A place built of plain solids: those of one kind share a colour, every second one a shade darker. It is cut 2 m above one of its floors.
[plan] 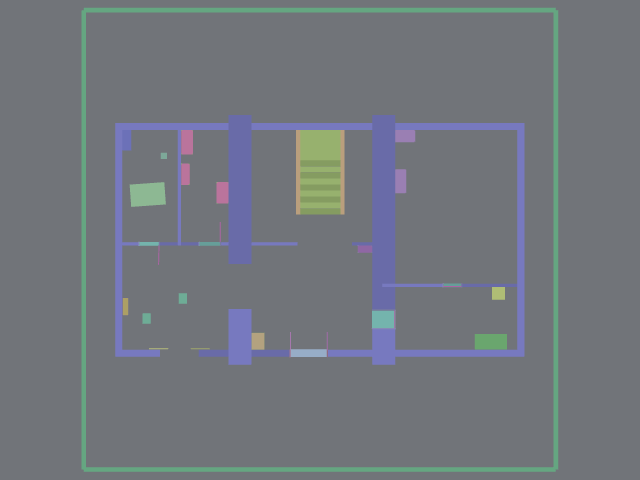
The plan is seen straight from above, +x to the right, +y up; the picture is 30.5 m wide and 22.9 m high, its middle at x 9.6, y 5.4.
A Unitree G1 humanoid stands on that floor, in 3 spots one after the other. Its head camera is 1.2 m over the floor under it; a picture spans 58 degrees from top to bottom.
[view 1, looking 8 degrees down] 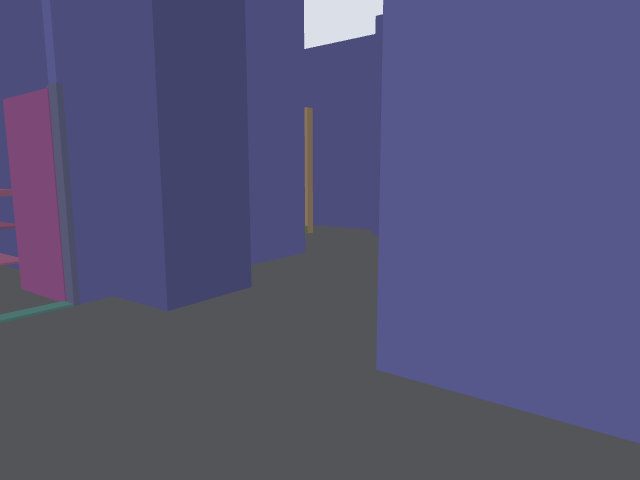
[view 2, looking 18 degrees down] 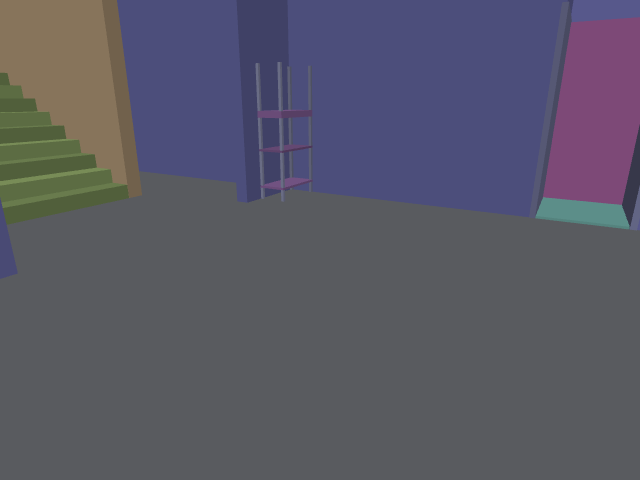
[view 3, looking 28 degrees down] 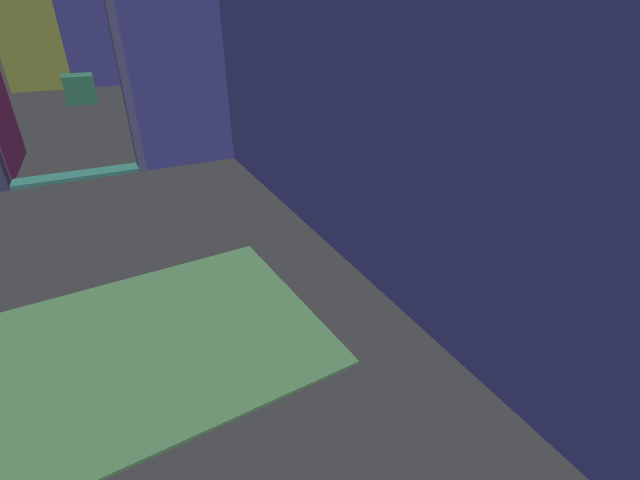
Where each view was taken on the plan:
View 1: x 2.89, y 0.90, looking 35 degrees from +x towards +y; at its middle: ground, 8.62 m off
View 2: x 7.10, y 1.79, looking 30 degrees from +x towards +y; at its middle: ground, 3.88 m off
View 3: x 1.22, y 9.09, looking -117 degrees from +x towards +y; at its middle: ground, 2.56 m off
